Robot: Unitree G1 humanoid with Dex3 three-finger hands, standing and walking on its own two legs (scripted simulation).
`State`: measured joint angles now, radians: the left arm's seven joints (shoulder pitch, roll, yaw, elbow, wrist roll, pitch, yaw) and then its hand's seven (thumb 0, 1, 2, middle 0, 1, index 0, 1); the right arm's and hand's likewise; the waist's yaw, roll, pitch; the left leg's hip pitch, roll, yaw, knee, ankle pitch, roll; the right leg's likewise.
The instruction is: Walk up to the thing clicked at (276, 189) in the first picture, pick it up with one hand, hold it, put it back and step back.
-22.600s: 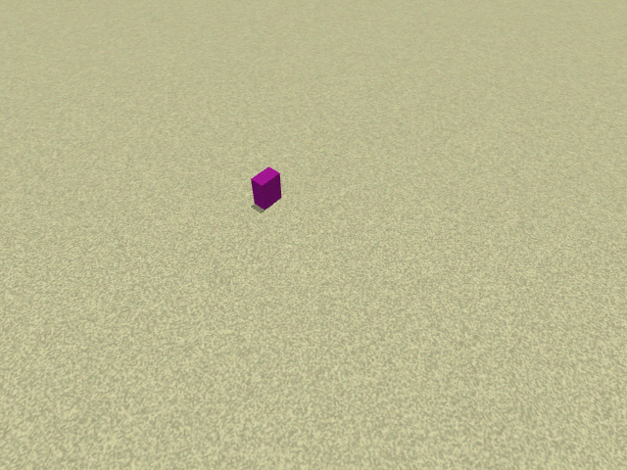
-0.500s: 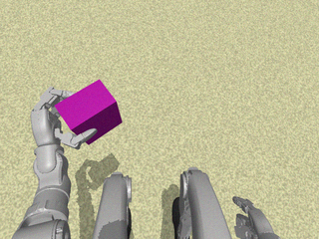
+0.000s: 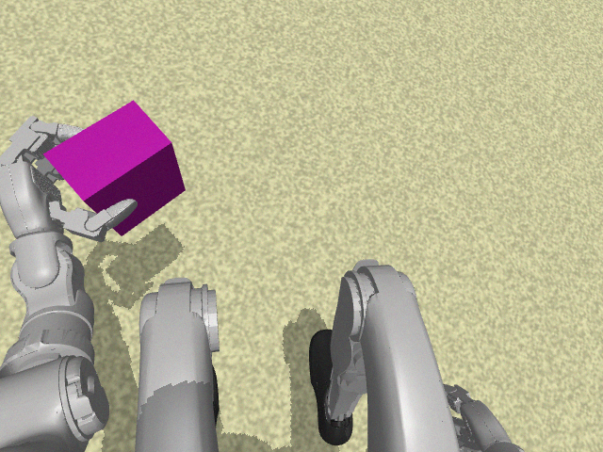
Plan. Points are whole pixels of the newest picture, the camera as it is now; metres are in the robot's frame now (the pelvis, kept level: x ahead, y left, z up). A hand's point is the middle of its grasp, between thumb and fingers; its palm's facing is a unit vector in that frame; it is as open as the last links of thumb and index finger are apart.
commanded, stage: crouch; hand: left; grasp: from the side
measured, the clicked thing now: (126, 175) +0.47 +0.20 -0.07
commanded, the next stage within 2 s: lower in 0.68 s
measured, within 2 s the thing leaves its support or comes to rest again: neither
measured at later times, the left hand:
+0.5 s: hand (104, 194) +0.46 +0.24 -0.13, palm faces +0.26 -0.97 +0.00, open 10.6 cm
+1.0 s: hand (116, 202) +0.47 +0.24 -0.18, palm faces +0.26 -0.96 +0.00, open 10.6 cm
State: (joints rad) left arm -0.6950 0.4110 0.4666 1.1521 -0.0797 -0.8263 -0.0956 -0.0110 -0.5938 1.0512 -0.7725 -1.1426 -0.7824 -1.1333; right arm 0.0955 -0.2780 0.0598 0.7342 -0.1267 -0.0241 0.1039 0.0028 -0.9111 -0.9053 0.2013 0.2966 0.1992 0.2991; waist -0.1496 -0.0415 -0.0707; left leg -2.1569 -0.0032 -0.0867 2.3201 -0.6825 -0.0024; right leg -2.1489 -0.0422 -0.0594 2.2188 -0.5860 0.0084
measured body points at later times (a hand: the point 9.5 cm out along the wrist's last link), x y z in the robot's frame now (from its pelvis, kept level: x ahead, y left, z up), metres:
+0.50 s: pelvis +0.00 +0.01 -0.04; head +0.22 +0.09 +0.34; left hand +0.44 +0.29 -0.12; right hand +0.10 -0.27 -0.14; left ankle +0.09 +0.12 -0.33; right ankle +0.13 -0.13 -0.33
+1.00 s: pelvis +0.00 +0.01 -0.06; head +0.24 +0.11 +0.31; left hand +0.45 +0.29 -0.17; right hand +0.10 -0.27 -0.14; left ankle +0.09 +0.12 -0.33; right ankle +0.13 -0.13 -0.33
